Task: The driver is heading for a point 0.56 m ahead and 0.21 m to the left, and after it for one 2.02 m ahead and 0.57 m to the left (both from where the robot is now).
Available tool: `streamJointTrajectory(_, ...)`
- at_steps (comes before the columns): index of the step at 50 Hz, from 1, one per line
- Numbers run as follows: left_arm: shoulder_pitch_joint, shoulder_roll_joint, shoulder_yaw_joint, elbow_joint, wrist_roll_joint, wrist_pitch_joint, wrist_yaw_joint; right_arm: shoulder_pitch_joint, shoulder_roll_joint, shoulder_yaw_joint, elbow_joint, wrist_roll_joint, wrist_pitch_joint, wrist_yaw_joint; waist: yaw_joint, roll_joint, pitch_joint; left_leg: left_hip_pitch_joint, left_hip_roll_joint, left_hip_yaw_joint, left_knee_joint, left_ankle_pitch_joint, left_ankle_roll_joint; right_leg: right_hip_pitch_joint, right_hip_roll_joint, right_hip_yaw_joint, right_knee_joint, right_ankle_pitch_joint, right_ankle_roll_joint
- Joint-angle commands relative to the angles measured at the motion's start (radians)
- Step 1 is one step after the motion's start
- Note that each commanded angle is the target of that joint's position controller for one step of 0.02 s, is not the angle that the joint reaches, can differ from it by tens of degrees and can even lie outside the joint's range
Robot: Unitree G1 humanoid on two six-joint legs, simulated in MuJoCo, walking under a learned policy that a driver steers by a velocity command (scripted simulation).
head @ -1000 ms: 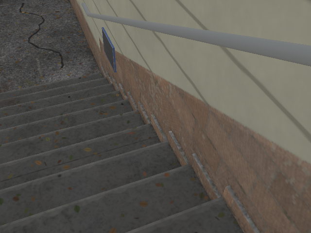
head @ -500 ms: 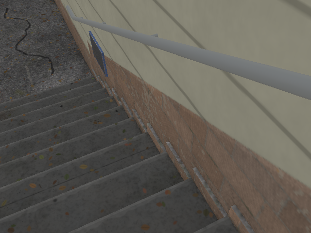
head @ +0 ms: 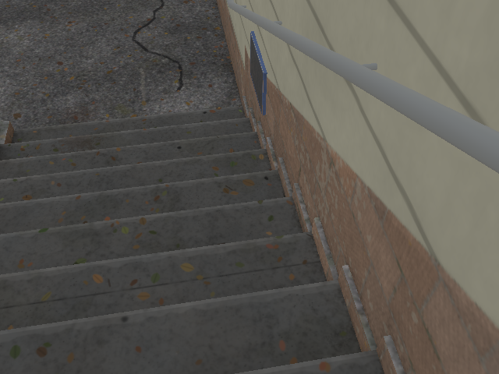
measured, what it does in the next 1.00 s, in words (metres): goes down, turning left: right foot, then left foot 0.15 m lower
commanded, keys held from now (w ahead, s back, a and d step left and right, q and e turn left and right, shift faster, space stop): q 0.04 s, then w+q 0.96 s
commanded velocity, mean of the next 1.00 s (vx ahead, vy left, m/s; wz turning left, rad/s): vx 0.39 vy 0.00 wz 0.58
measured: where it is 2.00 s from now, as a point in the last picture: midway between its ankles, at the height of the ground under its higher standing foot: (209, 335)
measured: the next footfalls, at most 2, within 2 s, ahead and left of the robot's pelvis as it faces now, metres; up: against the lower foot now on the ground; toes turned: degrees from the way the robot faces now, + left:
right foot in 0.32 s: +0.17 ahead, -0.13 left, +0.00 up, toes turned +17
left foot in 0.80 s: +0.36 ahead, +0.18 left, -0.15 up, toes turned +36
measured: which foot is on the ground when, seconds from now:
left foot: down 0.00-0.34, up 0.36-0.78, down 0.80-1.00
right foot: down 0.00-0.00, up 0.02-0.30, down 0.32-0.80, up 0.82-1.00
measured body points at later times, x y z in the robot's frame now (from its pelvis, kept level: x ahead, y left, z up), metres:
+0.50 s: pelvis +0.17 -0.02 -0.06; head +0.19 -0.02 +0.39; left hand +0.15 +0.24 -0.18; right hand +0.39 -0.21 -0.17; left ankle +0.17 +0.10 -0.68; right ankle +0.13 -0.15 -0.76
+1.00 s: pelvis +0.38 +0.12 -0.19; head +0.41 +0.12 +0.25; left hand +0.34 +0.38 -0.30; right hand +0.52 -0.09 -0.34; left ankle +0.32 +0.16 -0.91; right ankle +0.55 +0.02 -0.84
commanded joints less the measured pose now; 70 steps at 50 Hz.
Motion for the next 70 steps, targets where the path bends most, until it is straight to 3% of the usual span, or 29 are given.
streamJointTrajectory(1,0.072,-0.027,-0.036,-0.126,0.023,0.002,-0.073,0.567,-0.263,-0.073,0.076,0.060,0.013,-0.038,-0.177,0.313,-0.539,1.259,0.373,-0.412,0.331,1.259,0.548,-0.653,0.040,0.162,0.898,-0.188,0.194)
streamJointTrajectory(3,-0.162,0.152,0.019,-0.253,-0.032,-0.008,-0.090,0.440,-0.219,-0.067,-0.003,-0.042,-0.007,-0.026,-0.266,-0.040,-0.306,0.972,0.399,-0.478,0.239,1.041,0.419,-0.962,-0.002,0.330,0.897,0.039,0.153)
streamJointTrajectory(6,-0.176,0.094,0.010,-0.290,0.036,0.040,-0.045,0.093,-0.049,0.013,-0.066,0.052,-0.023,-0.027,-0.018,-0.093,0.073,-0.043,0.202,-0.344,-0.034,0.148,0.280,-0.629,-0.103,0.337,0.379,0.446,0.045)
streamJointTrajectory(7,-0.091,0.059,0.000,-0.272,0.024,0.062,-0.061,0.037,-0.056,0.027,-0.099,0.034,-0.031,-0.021,0.024,-0.065,0.098,-0.309,0.149,-0.313,-0.081,-0.012,0.322,-0.475,-0.068,0.284,0.315,0.587,0.027)
streamJointTrajectory(11,-0.141,0.017,-0.029,-0.289,0.054,0.129,-0.109,0.072,-0.212,-0.007,-0.079,0.040,-0.069,-0.009,-0.016,-0.082,-0.028,-0.367,0.060,-0.386,-0.080,-0.709,0.273,-0.151,-0.023,0.185,-0.115,0.519,0.050)
streamJointTrajectory(14,-0.135,0.165,0.019,-0.301,0.064,0.061,-0.077,0.119,-0.208,-0.008,-0.123,0.016,-0.062,0.004,-0.068,0.027,-0.079,-0.052,0.140,-0.635,0.071,-0.586,0.306,-0.211,0.029,0.270,-0.149,0.602,0.005)
streamJointTrajectory(16,-0.260,0.170,0.029,-0.354,-0.016,0.014,-0.048,0.141,-0.185,-0.014,-0.131,0.048,-0.035,0.009,-0.089,-0.021,-0.065,0.195,0.126,-0.684,0.172,-0.293,0.343,-0.357,0.085,0.285,-0.514,0.306,0.018)
streamJointTrajectory(17,-0.186,0.206,0.036,-0.340,-0.022,-0.002,-0.024,0.111,-0.159,-0.003,-0.134,0.033,-0.043,0.018,-0.049,-0.050,-0.102,0.100,0.063,-0.624,0.360,-0.171,0.287,-0.150,0.057,0.328,-0.543,0.571,-0.036)
streamJointTrajectory(19,0.054,0.320,0.069,-0.262,-0.017,-0.009,-0.020,0.197,0.043,0.060,-0.184,0.016,-0.063,0.040,-0.001,-0.412,-0.266,-0.657,-0.200,-0.222,0.913,-0.833,0.040,0.572,-0.318,0.915,-0.722,1.222,-0.513)
streamJointTrajectory(20,0.111,0.280,0.076,-0.215,0.006,-0.007,-0.033,0.085,-0.051,0.034,-0.210,0.013,-0.050,0.034,0.054,-0.130,-0.076,-0.863,-0.101,-0.232,1.023,-0.815,0.014,0.488,-0.351,0.955,-0.735,1.094,-0.467)
streamJointTrajectory(22,0.042,0.159,0.054,-0.197,0.009,0.025,-0.030,0.087,-0.016,0.053,-0.199,-0.001,-0.015,0.034,0.005,0.014,-0.050,-0.875,0.009,-0.234,0.895,-0.548,-0.023,0.422,-0.264,0.663,-0.725,1.023,-0.324)
streamJointTrajectory(26,-0.167,0.018,0.010,-0.221,0.030,0.008,0.007,0.098,-0.075,0.049,-0.137,-0.043,0.011,0.070,-0.052,-0.041,0.009,-0.457,0.142,-0.172,0.547,-0.010,-0.023,-0.022,-0.084,0.294,-0.811,0.762,-0.190)
streamJointTrajectory(29,-0.055,0.096,0.019,-0.190,0.023,-0.013,0.011,0.015,-0.099,0.031,-0.108,0.009,0.002,0.076,-0.028,-0.078,-0.038,-0.197,0.090,-0.095,0.286,0.351,-0.006,-0.149,-0.036,0.146,-0.671,0.679,-0.157)
streamJointTrajectory(37,0.080,0.282,0.067,-0.122,-0.003,0.032,-0.009,-0.078,-0.093,0.024,-0.141,0.012,0.024,0.065,0.026,-0.064,0.123,-0.109,0.019,0.015,0.029,-0.098,-0.002,0.153,-0.206,0.281,-0.491,0.962,-0.165)
streamJointTrajectory(40,-0.010,0.270,0.059,-0.091,0.074,0.022,-0.065,0.479,-0.267,-0.075,0.004,0.004,0.010,0.019,-0.240,0.101,0.010,0.666,-0.016,0.011,-0.080,0.080,0.125,-0.237,-0.043,0.106,0.323,0.728,-0.011)
streamJointTrajectory(41,0.222,0.104,0.027,-0.051,0.085,0.033,-0.117,0.541,-0.309,-0.064,0.031,-0.002,0.007,0.024,-0.116,0.185,-0.276,1.066,0.157,-0.240,0.257,0.619,0.332,-0.487,0.040,0.139,0.674,0.076,0.031)
streamJointTrajectory(43,-0.222,0.149,0.017,-0.319,-0.004,-0.015,-0.108,0.577,-0.261,-0.072,0.028,0.007,-0.018,0.036,-0.294,0.030,-0.118,1.029,0.298,-0.549,0.085,0.283,0.374,-0.978,0.029,0.301,0.602,0.091,0.109)
streamJointTrajectory(46,-0.084,0.193,0.032,-0.224,0.024,-0.013,-0.045,0.232,-0.038,0.018,-0.046,-0.012,-0.016,0.078,-0.043,-0.093,0.097,0.117,0.304,-0.529,-0.164,-0.190,0.335,-0.578,-0.154,0.368,-0.003,0.536,0.014)
streamJointTrajectory(50,-0.105,0.107,-0.007,-0.207,0.029,0.036,-0.083,0.141,-0.187,-0.013,-0.099,-0.020,-0.045,0.070,-0.008,-0.100,0.001,-0.288,0.086,-0.302,-0.065,-0.102,0.296,-0.075,-0.073,0.248,-0.203,0.923,0.025)
streamJointTrajectory(56,-0.334,0.151,-0.006,-0.220,0.055,0.055,-0.094,0.490,-0.079,0.021,0.008,0.006,-0.031,0.043,-0.179,-0.028,0.109,0.117,0.113,-0.413,0.194,-0.440,0.247,-0.376,-0.082,0.295,-0.722,1.244,0.005)
streamJointTrajectory(57,-0.365,0.153,-0.002,-0.224,0.050,0.056,-0.092,0.505,-0.085,0.021,0.019,0.009,-0.029,0.037,-0.193,-0.003,0.115,0.155,0.128,-0.433,0.232,-0.419,0.239,-0.389,-0.090,0.298,-0.755,1.252,0.003)
streamJointTrajectory(58,-0.502,0.177,0.044,-0.261,-0.082,0.057,-0.059,0.375,-0.103,-0.002,-0.020,0.114,0.020,-0.015,-0.224,0.032,0.019,0.106,0.054,-0.301,0.244,-0.364,0.163,-0.213,-0.029,0.229,-0.777,1.224,0.007)
streamJointTrajectory(59,-0.524,0.153,0.034,-0.281,-0.102,0.068,-0.049,0.369,-0.123,0.002,-0.021,0.099,0.041,-0.036,-0.230,0.085,0.037,0.088,0.041,-0.281,0.259,-0.327,0.143,-0.151,-0.012,0.217,-0.786,1.160,0.002)
streamJointTrajectory(60,-0.375,0.140,0.005,-0.216,0.069,0.066,-0.081,0.466,-0.074,0.038,0.026,-0.003,0.002,0.001,-0.171,-0.034,0.177,0.156,0.159,-0.422,0.354,-0.328,0.136,-0.258,-0.110,0.288,-0.875,1.188,-0.027)
streamJointTrajectory(61,-0.339,0.149,0.022,-0.203,0.087,0.076,-0.080,0.466,-0.093,0.030,0.030,0.001,-0.008,0.012,-0.155,-0.011,0.180,0.198,0.174,-0.438,0.369,-0.329,0.141,-0.250,-0.105,0.269,-0.893,1.146,-0.044)
streamJointTrajectory(64,0.238,0.308,0.129,0.005,0.029,0.044,-0.073,0.354,-0.180,0.002,0.035,-0.034,0.001,0.104,0.126,-0.160,-0.015,-0.138,0.019,-0.204,0.979,-0.163,0.032,0.546,-0.002,0.159,-0.762,1.155,-0.127)
streamJointTrajectory(65,0.304,0.383,0.133,0.007,0.012,0.057,-0.094,0.569,-0.055,0.011,0.035,-0.018,0.002,0.126,0.032,-0.441,-0.279,-0.404,-0.150,-0.063,1.452,-0.962,-0.055,0.922,-0.159,0.426,-0.650,1.486,-0.331)
streamJointTrajectory(68,0.141,0.300,0.116,-0.046,0.000,0.045,-0.123,0.178,-0.127,0.012,-0.147,0.055,-0.027,0.082,0.104,-0.112,-0.040,-0.917,-0.042,-0.156,1.596,-0.820,-0.061,0.653,-0.367,0.852,-0.865,0.900,-0.431)
streamJointTrajectory(70,-0.025,0.147,0.053,-0.063,0.013,0.042,-0.135,0.251,-0.074,0.035,-0.126,0.029,-0.028,0.035,-0.076,-0.034,0.051,-0.642,0.076,-0.232,1.371,-0.548,-0.019,0.125,-0.345,0.740,-0.904,1.096,-0.424)
Over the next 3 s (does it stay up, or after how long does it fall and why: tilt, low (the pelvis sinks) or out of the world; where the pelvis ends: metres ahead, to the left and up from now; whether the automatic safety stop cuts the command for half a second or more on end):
stays up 0.76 0.23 -0.35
